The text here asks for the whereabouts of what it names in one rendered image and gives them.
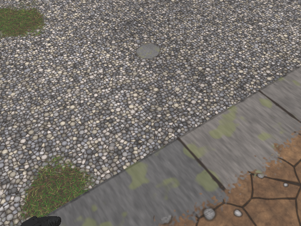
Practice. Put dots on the robot left hand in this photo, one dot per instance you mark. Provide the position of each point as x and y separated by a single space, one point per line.
43 221

